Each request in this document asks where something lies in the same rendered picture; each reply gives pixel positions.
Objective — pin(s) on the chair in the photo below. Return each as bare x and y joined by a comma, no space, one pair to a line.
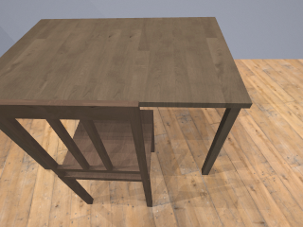
113,141

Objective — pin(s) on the table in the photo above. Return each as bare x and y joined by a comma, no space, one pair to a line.
163,62

